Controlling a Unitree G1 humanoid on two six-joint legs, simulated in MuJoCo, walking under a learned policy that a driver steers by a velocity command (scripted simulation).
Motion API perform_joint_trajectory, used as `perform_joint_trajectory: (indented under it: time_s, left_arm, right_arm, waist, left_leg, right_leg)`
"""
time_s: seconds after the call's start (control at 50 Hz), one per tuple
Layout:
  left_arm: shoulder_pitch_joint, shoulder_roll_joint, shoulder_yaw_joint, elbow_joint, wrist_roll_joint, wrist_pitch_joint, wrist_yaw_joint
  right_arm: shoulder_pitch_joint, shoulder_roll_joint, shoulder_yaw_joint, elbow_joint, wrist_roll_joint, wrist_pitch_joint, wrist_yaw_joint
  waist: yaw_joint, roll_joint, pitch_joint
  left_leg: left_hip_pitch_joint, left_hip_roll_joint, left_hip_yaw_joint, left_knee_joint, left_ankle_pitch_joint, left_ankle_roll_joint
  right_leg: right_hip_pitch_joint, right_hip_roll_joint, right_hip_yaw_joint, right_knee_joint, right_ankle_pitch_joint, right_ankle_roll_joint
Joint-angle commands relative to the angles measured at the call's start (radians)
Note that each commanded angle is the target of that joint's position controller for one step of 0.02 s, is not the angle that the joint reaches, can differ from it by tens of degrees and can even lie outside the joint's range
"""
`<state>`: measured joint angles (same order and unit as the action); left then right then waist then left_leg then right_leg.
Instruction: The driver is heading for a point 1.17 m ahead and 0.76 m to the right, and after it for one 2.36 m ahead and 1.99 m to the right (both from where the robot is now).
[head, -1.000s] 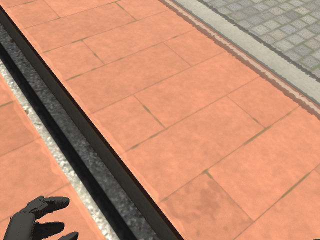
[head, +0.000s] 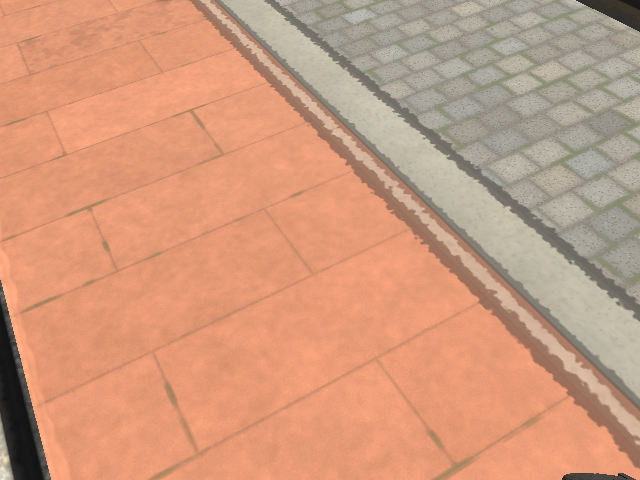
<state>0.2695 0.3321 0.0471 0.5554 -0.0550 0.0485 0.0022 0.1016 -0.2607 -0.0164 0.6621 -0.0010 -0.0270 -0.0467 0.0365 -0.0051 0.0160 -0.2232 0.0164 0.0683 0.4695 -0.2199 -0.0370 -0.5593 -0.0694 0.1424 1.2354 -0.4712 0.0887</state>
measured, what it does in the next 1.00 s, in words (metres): walks ahead, turning right: right foot, then left foot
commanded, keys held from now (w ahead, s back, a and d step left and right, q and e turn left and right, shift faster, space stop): w+e+shift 0.90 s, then w+q+shift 0.10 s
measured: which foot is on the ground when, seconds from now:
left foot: down 0.00-0.08, up 0.10-0.52, down 0.54-0.96, up 0.98-1.00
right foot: up 0.00-0.08, down 0.10-0.54, up 0.56-0.94, down 0.96-1.00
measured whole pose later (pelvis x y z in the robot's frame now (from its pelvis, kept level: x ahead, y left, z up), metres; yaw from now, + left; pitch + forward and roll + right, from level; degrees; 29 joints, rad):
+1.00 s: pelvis +0.69 -0.55 -0.04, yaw -54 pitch +1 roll +1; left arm 0.00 0.28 0.01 0.64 0.05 -0.03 -0.06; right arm 0.53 -0.24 -0.02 0.88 -0.02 -0.08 -0.02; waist -0.07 -0.04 0.06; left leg 0.05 0.05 0.16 1.05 -0.41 0.01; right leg -0.58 0.10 -0.11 0.74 -0.19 -0.19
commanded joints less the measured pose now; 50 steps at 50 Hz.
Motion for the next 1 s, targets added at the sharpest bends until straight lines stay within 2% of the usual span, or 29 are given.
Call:
perform_joint_trajectory:
  time_s: [0.02,0.06,0.08,0.1,0.12,0.14,0.16,0.18,0.22,0.28,0.34,0.42,0.46,0.5,0.52,0.54,0.56,0.58,0.6,0.64,0.7,0.76,0.84,0.86,0.9,0.94,0.96,0.98,1.0]
  left_arm:
    - [0.09,0.108,0.007,-0.029,0.002,0.004,-0.032]
    - [0.222,0.123,0.026,0.062,0.009,-0.003,-0.017]
    - [0.333,0.138,0.041,0.132,0.023,-0.008,-0.008]
    - [0.528,0.142,0.053,0.212,0.041,-0.027,-0.01]
    - [0.451,0.125,0.014,0.162,0.037,-0.073,-0.032]
    - [0.312,0.155,0.007,0.073,0.015,-0.119,-0.048]
    - [0.218,0.172,0.018,0.038,0.023,-0.141,-0.049]
    - [0.12,0.207,0.059,0.023,0.073,-0.089,-0.013]
    - [0.16,0.194,0.058,0.047,0.094,-0.08,0.007]
    - [0.33,0.06,0.022,0.145,0.058,-0.097,0.005]
    - [0.406,0.054,0.023,0.212,0.05,-0.093,0.005]
    - [0.401,0.049,0.025,0.262,0.051,-0.097,0.008]
    - [0.304,0.063,0.027,0.255,0.045,-0.108,0.013]
    - [0.215,0.147,0.051,0.232,0.046,-0.13,0.008]
    - [0.123,0.174,0.062,0.207,0.058,-0.148,-0.001]
    - [0.107,0.055,0.035,0.184,0.079,-0.162,-0.009]
    - [0.162,-0.03,0.007,0.138,0.041,-0.151,-0.014]
    - [0.183,0.049,0.011,0.152,0.05,-0.133,-0.01]
    - [0.115,0.076,0.017,0.167,0.079,-0.119,-0.018]
    - [0.018,0.051,0.014,0.151,0.105,-0.092,-0.04]
    - [-0.115,-0.018,-0.012,0.066,0.098,-0.057,-0.067]
    - [-0.211,-0.026,-0.029,-0.005,0.095,-0.052,-0.085]
    - [-0.348,-0.028,-0.047,-0.033,0.091,-0.06,-0.114]
    - [-0.351,-0.021,-0.045,-0.02,0.09,-0.063,-0.118]
    - [-0.259,0.021,-0.03,0.014,0.09,-0.068,-0.109]
    - [0.081,0.088,0.006,0.128,0.107,-0.073,-0.077]
    - [0.222,0.135,0.034,0.184,0.1,-0.072,-0.052]
    - [0.16,0.23,0.06,0.177,0.099,-0.067,-0.03]
    - [0.141,0.264,0.068,0.118,0.11,-0.068,-0.019]
  right_arm:
    - [-0.074,-0.248,-0.101,-0.055,0.017,-0.02,0.038]
    - [-0.093,-0.208,-0.098,-0.036,0.003,-0.036,0.046]
    - [-0.078,-0.143,-0.087,-0.03,-0.007,-0.033,0.048]
    - [-0.137,-0.052,-0.063,-0.051,-0.021,-0.023,0.057]
    - [-0.187,0.071,-0.027,-0.113,-0.027,-0.032,0.064]
    - [-0.209,0.035,-0.036,-0.234,0.011,-0.059,0.058]
    - [-0.225,-0.025,-0.044,-0.241,0.055,-0.094,0.063]
    - [-0.142,-0.052,-0.03,-0.162,-0.134,-0.09,0.079]
    - [-0.135,-0.098,-0.047,-0.132,-0.107,-0.071,0.091]
    - [-0.182,-0.072,-0.026,-0.139,-0.065,-0.036,0.107]
    - [-0.245,-0.063,-0.009,-0.15,-0.062,-0.027,0.112]
    - [-0.372,-0.036,0.02,-0.209,-0.045,-0.037,0.109]
    - [-0.294,-0.049,0.018,-0.202,-0.033,-0.045,0.092]
    - [0.016,-0.146,-0.025,-0.126,-0.017,-0.042,0.053]
    - [0.272,-0.196,-0.054,-0.058,-0.009,-0.041,0.024]
    - [0.439,-0.249,-0.079,-0.022,-0.031,-0.043,-0.005]
    - [0.38,-0.276,-0.082,-0.048,-0.063,-0.043,-0.008]
    - [0.236,-0.228,-0.087,-0.067,-0.062,-0.044,0.001]
    - [0.171,-0.132,-0.07,-0.073,-0.053,-0.047,0.007]
    - [0.209,-0.069,-0.055,-0.009,-0.053,-0.065,0.016]
    - [0.296,-0.035,-0.04,0.089,-0.03,-0.104,0.035]
    - [0.268,-0.046,-0.034,0.115,-0.022,-0.12,0.046]
    - [0.296,-0.099,-0.037,0.148,-0.022,-0.127,0.046]
    - [0.345,-0.13,-0.042,0.157,-0.021,-0.128,0.043]
    - [0.356,-0.21,-0.059,0.146,-0.017,-0.113,0.023]
    - [0.319,-0.238,-0.055,0.141,-0.023,-0.085,0.01]
    - [0.275,-0.243,-0.058,0.134,-0.026,-0.072,0.019]
    - [0.324,-0.117,-0.033,0.087,-0.039,-0.071,0.032]
    - [0.454,-0.115,-0.019,0.033,0.032,-0.071,0.026]
  waist:
    - [0.02,0.192,-0.046]
    - [0.08,0.117,-0.023]
    - [0.106,-0.007,-0.011]
    - [0.198,-0.265,0.035]
    - [0.126,-0.449,0.172]
    - [0.055,-0.53,0.145]
    - [0.023,-0.288,0.174]
    - [-0.024,-0.126,0.127]
    - [0.005,-0.045,0.118]
    - [0.064,-0.075,0.089]
    - [0.083,-0.048,0.039]
    - [0.102,-0.12,0.02]
    - [0.025,-0.13,-0.023]
    - [-0.132,-0.127,-0.196]
    - [-0.257,-0.099,-0.287]
    - [-0.278,0.069,-0.368]
    - [-0.18,0.312,-0.435]
    - [-0.127,0.258,-0.331]
    - [-0.115,0.117,-0.198]
    - [-0.089,-0.032,-0.03]
    - [-0.06,0.048,0.078]
    - [-0.01,0.085,0.092]
    - [-0.022,0.004,0.134]
    - [-0.033,0.006,0.103]
    - [0.032,0.092,0.026]
    - [0.2,0.129,-0.131]
    - [0.26,0.084,-0.15]
    - [0.119,-0.181,-0.192]
    - [0.072,-0.167,-0.488]
  left_leg:
    - [-0.205,0.217,-0.074,-0.22,-0.311,0.179]
    - [-0.279,0.211,0.01,-0.1,-0.541,0.118]
    - [-0.307,0.165,0.066,0.099,-0.587,0.092]
    - [-0.466,0.091,0.109,0.585,-0.628,0.062]
    - [-0.732,0.004,-0.051,0.994,-0.533,0.05]
    - [-0.879,-0.071,-0.179,1.103,-0.428,0.075]
    - [-0.982,-0.002,-0.219,1.122,-0.263,0.103]
    - [-0.881,0.033,-0.164,1.07,-0.13,0.073]
    - [-0.719,0.066,-0.142,0.904,-0.006,0.046]
    - [-0.685,0.032,-0.087,0.679,0.055,0.032]
    - [-0.711,-0.048,-0.025,0.508,0.062,0.034]
    - [-0.58,-0.107,0.029,0.271,0.112,0.05]
    - [-0.287,-0.135,0.015,0.139,0.177,0.078]
    - [0.185,-0.136,-0.052,0.129,0.122,0.089]
    - [0.44,-0.072,-0.087,0.122,0.057,0.096]
    - [0.641,0.149,-0.306,0.1,-0.307,0.122]
    - [0.724,0.389,-0.846,-0.084,-0.561,0.197]
    - [0.58,0.379,-0.983,-0.18,-0.706,0.263]
    - [0.429,0.351,-0.851,-0.189,-0.679,0.266]
    - [0.214,0.301,-0.622,-0.226,-0.411,0.243]
    - [0.145,0.278,-0.359,-0.309,-0.11,0.2]
    - [0.083,0.21,-0.069,-0.342,0.303,0.134]
    - [-0.007,0.113,0.189,-0.378,0.634,0.062]
    - [0.049,0.121,0.198,-0.334,0.881,0.051]
    - [0.154,0.166,0.193,-0.145,1.234,0.035]
    - [0.058,0.222,0.145,0.262,1.286,0.059]
    - [-0.084,0.141,0.159,0.611,0.818,0.08]
    - [-0.33,0.006,0.136,1.044,-0.297,0.079]
    - [-0.515,-0.006,-0.125,1.258,-0.33,0.101]
  right_leg:
    - [0.242,-0.049,-0.171,-0.259,0.035,-0.032]
    - [0.384,0.007,-0.295,-0.368,0.124,-0.068]
    - [0.451,0.067,-0.333,-0.409,0.078,-0.094]
    - [0.528,0.096,-0.244,-0.51,0.008,-0.162]
    - [0.391,0.006,0.28,-0.677,-0.212,-0.262]
    - [0.388,-0.142,0.926,-1.18,-0.53,-0.363]
    - [0.436,-0.261,1.079,-1.239,-0.704,-0.376]
    - [0.346,-0.23,0.963,-1.202,-0.619,-0.333]
    - [0.315,-0.128,0.603,-1.061,-0.235,-0.274]
    - [0.466,-0.039,0.393,-1.059,0.136,-0.275]
    - [0.634,0.002,0.292,-1.004,0.58,-0.29]
    - [0.612,0.01,0.295,-1.012,0.825,-0.305]
    - [0.513,0.02,0.273,-0.957,1.112,-0.25]
    - [0.397,0.028,0.295,-0.672,1.297,-0.202]
    - [0.306,0.062,0.284,-0.452,1.227,-0.202]
    - [0.167,0.132,0.213,-0.139,0.6,-0.207]
    - [-0.064,0.237,0.093,0.114,-0.008,-0.191]
    - [-0.162,0.166,0.056,0.182,0.109,-0.206]
    - [-0.171,0.11,0.026,0.174,0.192,-0.207]
    - [-0.172,0.045,-0.01,0.15,0.208,-0.209]
    - [-0.28,-0.039,-0.03,0.112,0.172,-0.205]
    - [-0.272,-0.037,-0.082,0.02,0.297,-0.2]
    - [-0.014,0.052,-0.286,-0.359,0.549,-0.218]
    - [0.057,0.105,-0.343,-0.395,0.566,-0.233]
    - [0.181,0.167,-0.361,-0.446,0.491,-0.26]
    - [0.605,0.191,-0.236,-0.517,0.424,-0.318]
    - [0.801,0.134,-0.124,-0.655,0.404,-0.346]
    - [0.946,-0.074,0.111,-0.553,0.574,-0.334]
    - [1.158,-0.332,0.545,-0.681,0.494,-0.507]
